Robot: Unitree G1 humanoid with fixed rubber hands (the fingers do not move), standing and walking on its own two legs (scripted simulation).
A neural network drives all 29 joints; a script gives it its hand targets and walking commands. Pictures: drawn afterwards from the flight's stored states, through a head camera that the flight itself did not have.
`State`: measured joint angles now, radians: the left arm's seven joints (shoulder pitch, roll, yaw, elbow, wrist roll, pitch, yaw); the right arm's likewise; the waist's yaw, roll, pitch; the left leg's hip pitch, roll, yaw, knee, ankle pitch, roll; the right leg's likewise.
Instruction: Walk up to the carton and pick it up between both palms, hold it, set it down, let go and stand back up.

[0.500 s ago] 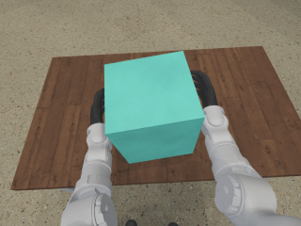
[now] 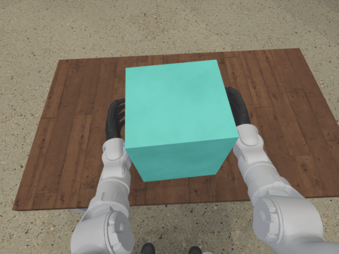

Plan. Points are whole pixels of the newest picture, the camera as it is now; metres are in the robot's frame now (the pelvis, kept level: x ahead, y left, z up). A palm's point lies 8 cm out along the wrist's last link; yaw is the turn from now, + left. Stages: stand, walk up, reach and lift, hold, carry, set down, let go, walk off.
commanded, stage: set down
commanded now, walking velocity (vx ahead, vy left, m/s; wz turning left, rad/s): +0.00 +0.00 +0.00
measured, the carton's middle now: (176, 127) +0.41 +0.02 -0.02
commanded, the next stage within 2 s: none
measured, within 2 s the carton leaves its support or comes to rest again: neither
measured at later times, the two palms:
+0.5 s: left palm (110, 157) +0.34 +0.19 -0.04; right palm (245, 120) +0.41 -0.15 +0.02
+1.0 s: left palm (110, 167) +0.30 +0.17 -0.01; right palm (260, 149) +0.34 -0.17 +0.00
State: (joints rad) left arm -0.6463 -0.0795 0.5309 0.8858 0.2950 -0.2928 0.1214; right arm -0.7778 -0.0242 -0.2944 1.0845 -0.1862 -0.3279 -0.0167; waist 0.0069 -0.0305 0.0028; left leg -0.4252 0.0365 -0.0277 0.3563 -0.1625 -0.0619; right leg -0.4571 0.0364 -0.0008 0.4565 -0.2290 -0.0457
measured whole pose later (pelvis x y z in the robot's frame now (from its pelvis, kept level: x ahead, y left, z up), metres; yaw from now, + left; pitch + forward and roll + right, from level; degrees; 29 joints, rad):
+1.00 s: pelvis -0.06 +0.02 -0.01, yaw -1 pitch +20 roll +0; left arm -0.50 -0.07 0.28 0.91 -0.05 -0.35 0.18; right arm -0.69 -0.25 0.08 1.11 0.24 -0.28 0.03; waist 0.02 0.03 -0.18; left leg -0.69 0.05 -0.03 0.45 -0.11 -0.05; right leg -0.68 0.05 0.00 0.46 -0.12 -0.04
